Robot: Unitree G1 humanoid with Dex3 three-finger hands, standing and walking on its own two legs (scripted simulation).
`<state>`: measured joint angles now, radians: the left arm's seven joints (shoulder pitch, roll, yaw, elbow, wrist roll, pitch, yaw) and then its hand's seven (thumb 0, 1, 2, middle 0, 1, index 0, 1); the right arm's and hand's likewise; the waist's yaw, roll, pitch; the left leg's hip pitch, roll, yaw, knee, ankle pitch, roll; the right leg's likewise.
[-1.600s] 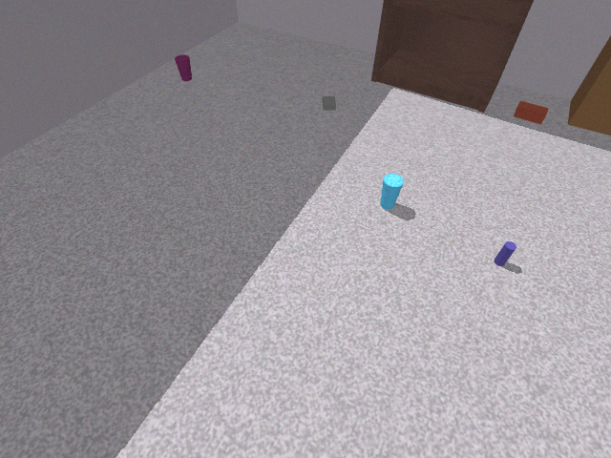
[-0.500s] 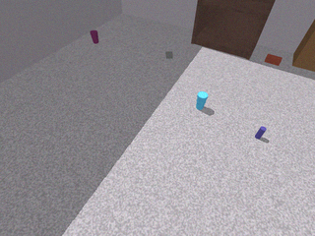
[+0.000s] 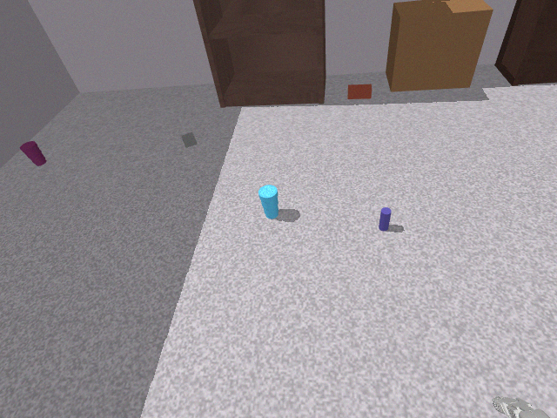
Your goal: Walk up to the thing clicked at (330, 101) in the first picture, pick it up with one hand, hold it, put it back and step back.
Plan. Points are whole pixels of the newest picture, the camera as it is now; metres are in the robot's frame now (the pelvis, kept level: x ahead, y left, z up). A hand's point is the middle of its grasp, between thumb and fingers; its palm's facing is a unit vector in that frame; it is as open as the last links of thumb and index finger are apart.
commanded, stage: walk up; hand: left
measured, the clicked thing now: (189, 139) +1.94 +0.65 -0.72
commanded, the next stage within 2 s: none
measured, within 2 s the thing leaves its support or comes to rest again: neither
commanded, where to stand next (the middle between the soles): +1.55 +0.91 m, yaw -69 degrees
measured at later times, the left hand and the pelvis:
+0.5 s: hand (117, 256) +0.51 +0.39 -0.11, palm faces -0.38 -0.77 -0.51, open 7.4 cm; pelvis +0.31 +0.13 +0.02, yaw -20 degrees
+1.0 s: hand (149, 170) +0.80 +0.39 -0.10, palm faces -0.48 -0.68 -0.56, open 7.4 cm; pelvis +0.59 +0.17 +0.01, yaw -32 degrees
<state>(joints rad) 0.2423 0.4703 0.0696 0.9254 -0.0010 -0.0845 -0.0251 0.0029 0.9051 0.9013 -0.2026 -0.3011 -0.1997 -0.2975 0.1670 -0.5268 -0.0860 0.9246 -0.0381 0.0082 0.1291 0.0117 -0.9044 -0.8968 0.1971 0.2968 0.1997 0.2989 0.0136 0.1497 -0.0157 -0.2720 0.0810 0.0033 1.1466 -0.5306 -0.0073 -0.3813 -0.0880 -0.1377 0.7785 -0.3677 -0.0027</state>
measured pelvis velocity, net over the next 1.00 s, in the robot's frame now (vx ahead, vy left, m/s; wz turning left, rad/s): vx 0.59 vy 0.17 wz -0.56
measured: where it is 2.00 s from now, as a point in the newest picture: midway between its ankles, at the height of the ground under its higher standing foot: (215, 248)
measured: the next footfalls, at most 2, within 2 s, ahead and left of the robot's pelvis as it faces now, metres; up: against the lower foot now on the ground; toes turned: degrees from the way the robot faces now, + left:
left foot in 0.34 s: +0.44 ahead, +0.20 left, +0.00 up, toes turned -13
right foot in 0.76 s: +0.54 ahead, -0.01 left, +0.00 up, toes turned -37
